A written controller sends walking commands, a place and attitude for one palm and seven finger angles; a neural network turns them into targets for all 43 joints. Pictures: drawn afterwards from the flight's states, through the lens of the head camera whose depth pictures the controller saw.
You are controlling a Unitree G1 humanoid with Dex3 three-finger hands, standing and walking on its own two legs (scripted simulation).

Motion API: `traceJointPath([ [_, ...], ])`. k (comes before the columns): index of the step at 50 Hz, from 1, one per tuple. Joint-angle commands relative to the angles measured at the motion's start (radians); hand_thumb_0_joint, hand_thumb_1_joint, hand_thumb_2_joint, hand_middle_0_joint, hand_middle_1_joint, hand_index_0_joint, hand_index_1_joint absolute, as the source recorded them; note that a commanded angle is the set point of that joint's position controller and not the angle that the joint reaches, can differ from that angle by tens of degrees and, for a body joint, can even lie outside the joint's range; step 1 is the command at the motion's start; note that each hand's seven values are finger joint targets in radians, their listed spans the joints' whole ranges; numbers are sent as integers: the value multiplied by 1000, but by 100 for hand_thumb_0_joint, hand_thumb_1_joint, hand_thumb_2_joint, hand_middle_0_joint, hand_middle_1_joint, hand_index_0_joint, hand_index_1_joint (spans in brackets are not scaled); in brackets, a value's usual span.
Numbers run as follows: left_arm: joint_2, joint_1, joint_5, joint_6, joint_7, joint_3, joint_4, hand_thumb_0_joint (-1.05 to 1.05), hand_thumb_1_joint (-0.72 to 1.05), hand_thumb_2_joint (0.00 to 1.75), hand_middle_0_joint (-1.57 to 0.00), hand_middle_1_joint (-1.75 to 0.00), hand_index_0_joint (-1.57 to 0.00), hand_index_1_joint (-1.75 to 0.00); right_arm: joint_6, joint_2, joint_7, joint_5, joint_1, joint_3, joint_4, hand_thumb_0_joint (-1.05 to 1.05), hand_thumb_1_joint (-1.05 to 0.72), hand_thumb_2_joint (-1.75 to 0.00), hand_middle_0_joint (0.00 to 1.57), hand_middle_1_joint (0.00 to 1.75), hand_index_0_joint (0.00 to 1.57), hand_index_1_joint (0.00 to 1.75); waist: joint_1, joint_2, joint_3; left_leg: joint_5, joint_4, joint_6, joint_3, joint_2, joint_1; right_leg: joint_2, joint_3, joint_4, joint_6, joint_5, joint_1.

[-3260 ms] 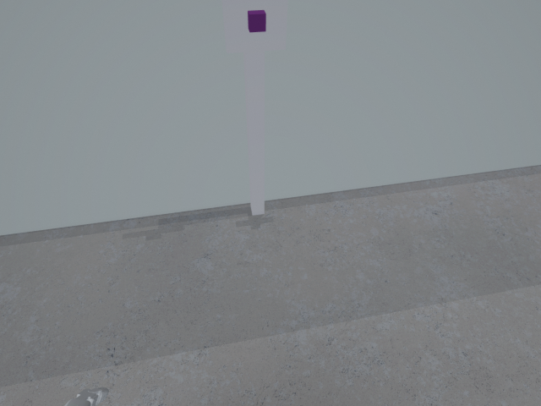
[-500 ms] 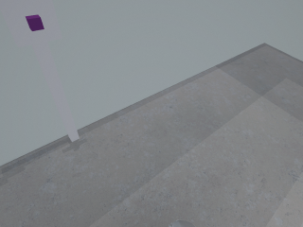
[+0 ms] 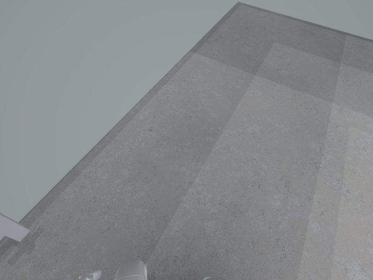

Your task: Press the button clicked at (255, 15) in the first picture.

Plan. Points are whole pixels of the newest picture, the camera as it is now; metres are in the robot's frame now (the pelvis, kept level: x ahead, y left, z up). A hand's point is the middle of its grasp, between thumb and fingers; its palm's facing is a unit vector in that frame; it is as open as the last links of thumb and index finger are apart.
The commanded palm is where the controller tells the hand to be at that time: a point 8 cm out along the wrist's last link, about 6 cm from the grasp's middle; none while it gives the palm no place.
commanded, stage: walk to a spot facing it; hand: left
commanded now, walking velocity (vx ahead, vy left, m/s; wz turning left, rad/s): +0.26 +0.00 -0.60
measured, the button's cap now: out of the picture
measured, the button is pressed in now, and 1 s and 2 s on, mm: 0 0 0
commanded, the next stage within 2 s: none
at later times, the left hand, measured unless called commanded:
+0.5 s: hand (87, 223) +0.27 +0.26 -0.16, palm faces -0.24 -0.95 -0.19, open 7.4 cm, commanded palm none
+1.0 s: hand (139, 175) +0.41 +0.14 -0.15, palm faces -0.57 -0.79 -0.23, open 7.4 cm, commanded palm none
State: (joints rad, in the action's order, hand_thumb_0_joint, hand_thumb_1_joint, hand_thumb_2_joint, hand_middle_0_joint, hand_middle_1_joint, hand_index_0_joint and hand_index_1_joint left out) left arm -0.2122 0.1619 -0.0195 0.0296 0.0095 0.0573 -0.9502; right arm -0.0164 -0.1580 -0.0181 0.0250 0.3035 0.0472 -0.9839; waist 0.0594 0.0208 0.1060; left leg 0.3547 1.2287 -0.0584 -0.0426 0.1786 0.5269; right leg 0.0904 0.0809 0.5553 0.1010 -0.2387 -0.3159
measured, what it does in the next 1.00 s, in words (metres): walks ahead, turning right: left foot, then right foot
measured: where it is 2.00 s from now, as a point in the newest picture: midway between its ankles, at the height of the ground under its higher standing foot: (166, 275)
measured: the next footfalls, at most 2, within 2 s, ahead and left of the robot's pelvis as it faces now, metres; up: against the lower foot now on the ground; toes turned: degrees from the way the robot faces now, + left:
left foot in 0.22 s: +0.22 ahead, +0.17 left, +0.00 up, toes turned -1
right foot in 0.68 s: +0.19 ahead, -0.08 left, +0.00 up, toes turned -34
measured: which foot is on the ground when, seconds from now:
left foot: up 0.00-0.20, down 0.22-0.68, up 0.70-1.00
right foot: down 0.00-0.24, up 0.26-0.66, down 0.68-1.00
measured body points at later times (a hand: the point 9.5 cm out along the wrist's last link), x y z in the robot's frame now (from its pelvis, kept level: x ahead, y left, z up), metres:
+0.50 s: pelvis +0.16 +0.08 +0.02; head +0.20 +0.09 +0.46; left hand +0.29 +0.31 -0.14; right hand +0.17 -0.18 -0.12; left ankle +0.18 +0.17 -0.73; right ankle +0.12 -0.05 -0.65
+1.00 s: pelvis +0.21 +0.04 +0.00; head +0.24 +0.02 +0.45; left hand +0.44 +0.18 -0.13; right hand +0.13 -0.21 -0.13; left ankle +0.31 +0.14 -0.69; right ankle +0.16 -0.06 -0.73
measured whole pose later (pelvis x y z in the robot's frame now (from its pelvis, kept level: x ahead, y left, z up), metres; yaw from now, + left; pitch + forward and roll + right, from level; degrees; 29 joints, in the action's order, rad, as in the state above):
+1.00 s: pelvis +0.21 +0.04 +0.00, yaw -37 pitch +0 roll +0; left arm -0.22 0.14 -0.02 -0.03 0.00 0.06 -0.89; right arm 0.04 -0.21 -0.02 0.02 0.16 0.05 -0.90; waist 0.02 0.00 0.08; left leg 0.41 0.88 -0.10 -0.05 0.09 0.45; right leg 0.04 -0.04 0.56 0.03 -0.26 -0.30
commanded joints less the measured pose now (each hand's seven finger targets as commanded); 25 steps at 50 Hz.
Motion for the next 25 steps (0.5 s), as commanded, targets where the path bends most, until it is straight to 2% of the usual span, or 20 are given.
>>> traceJointPath([
  [1,-151,50,-5,27,-4,46,54,0,90,90,-20,-30,-20,-30,-7,-87,11,3,35,17,81,0,-90,-90,20,30,20,30,-23,68,-100,-94,-178,-26,-10,-3,-13,-253,-269,-277,104,128,-55],
  [3,-164,62,-7,27,-1,47,51,0,90,90,-20,-30,-20,-30,-16,-83,19,1,-28,16,108,0,-90,-90,20,30,20,30,-37,92,-95,-107,-320,-28,-20,-26,-30,-234,-274,-252,95,126,-40],
  [4,-167,79,-6,25,1,48,52,0,90,90,-20,-30,-20,-30,-21,-88,21,1,-68,14,122,0,-90,-90,20,30,20,30,-56,107,-96,-109,-375,-26,-29,-45,-41,-230,-288,-234,88,147,-18],
  [6,-179,92,-5,18,-1,54,60,0,90,90,-20,-30,-20,-30,-27,-99,17,-5,-117,15,142,0,-90,-90,20,30,20,30,-70,130,-98,-84,-455,-22,-34,-77,-72,-248,-332,-195,85,223,14],
  [8,-184,95,-3,8,-6,62,67,0,90,90,-20,-30,-20,-30,-35,-111,10,-11,-128,18,147,0,-90,-90,20,30,20,30,-71,111,-122,-83,-573,-17,-41,-105,-167,-251,-362,-125,69,297,40],
  [9,-185,91,2,0,-7,63,72,0,90,90,-20,-30,-20,-30,-36,-125,4,-12,-100,21,137,0,-90,-90,20,30,20,30,-52,103,-141,-130,-663,-17,-52,-117,-258,-226,-352,-75,43,289,27],
  [10,-156,89,7,-6,-8,59,79,0,90,90,-20,-30,-20,-30,-42,-163,-5,-8,-36,27,116,0,-90,-90,20,30,20,30,-21,36,-172,-191,-784,-4,-23,-80,-432,-179,-319,32,3,250,-52],
  [11,-96,123,16,-12,-3,51,93,0,90,90,-20,-30,-20,-30,-46,-268,-12,6,40,48,102,0,-90,-90,20,30,20,30,7,-202,-245,-288,-843,73,219,157,-645,-51,-205,259,-63,-29,-233],
  [12,-69,141,13,-6,3,39,106,0,90,90,-20,-30,-20,-30,-30,-324,-5,3,98,53,105,0,-90,-90,20,30,20,30,13,-338,-274,-418,-871,176,371,369,-665,-34,-85,527,-105,-420,-322],
  [13,-101,129,1,-14,-2,47,88,0,90,90,-20,-30,-20,-30,-28,-269,-6,2,51,39,105,0,-90,-90,20,30,20,30,12,-277,-255,-347,-906,185,340,365,-553,-81,-121,648,-120,-395,-315],
  [14,-104,89,-2,-18,5,55,94,0,90,90,-20,-30,-20,-30,-28,-243,-9,2,-6,32,125,0,-90,-90,20,30,20,30,-5,-217,-163,-323,-921,189,286,328,-464,-113,-104,704,-127,-340,-335],
  [15,-100,71,-6,-22,16,58,94,0,90,90,-20,-30,-20,-30,-29,-210,-9,2,-48,22,131,0,-90,-90,20,30,20,30,-23,-188,-105,-355,-924,173,206,277,-402,-141,-95,713,-132,-278,-329],
  [16,-87,89,-6,-33,22,57,91,0,90,90,-20,-30,-20,-30,-28,-194,-9,3,-90,19,135,0,-90,-90,20,30,20,30,-48,-170,-97,-397,-920,160,112,245,-379,-157,-80,712,-140,-224,-312],
  [17,-78,112,-4,-42,25,54,83,0,90,90,-20,-30,-20,-30,-29,-184,-11,0,-117,17,135,0,-90,-90,20,30,20,30,-64,-179,-108,-450,-910,149,30,222,-376,-165,-62,708,-146,-185,-295],
  [18,-66,114,-4,-52,25,54,83,0,90,90,-20,-30,-20,-30,-30,-177,-11,0,-103,18,131,0,-90,-90,20,30,20,30,-60,-183,-122,-490,-904,144,-17,203,-371,-167,-54,688,-152,-163,-268],
  [20,-51,105,-3,-66,27,54,94,0,90,90,-20,-30,-20,-30,-27,-182,-12,-1,-93,23,123,0,-90,-90,20,30,20,30,-60,-192,-122,-491,-904,149,-73,195,-373,-173,-33,625,-158,-142,-253],
  [24,-36,39,-4,-79,28,53,123,0,90,90,-20,-30,-20,-30,-18,-196,-9,1,-76,40,106,0,-90,-90,20,30,20,30,-45,-186,-110,-459,-908,163,-132,215,-404,-188,-8,466,-167,-124,-244],
  [25,-32,14,-5,-79,28,52,130,0,90,90,-20,-30,-20,-30,-15,-200,-7,2,-67,45,101,0,-90,-90,20,30,20,30,-35,-190,-101,-464,-901,159,-153,210,-404,-184,6,415,-166,-121,-226],
])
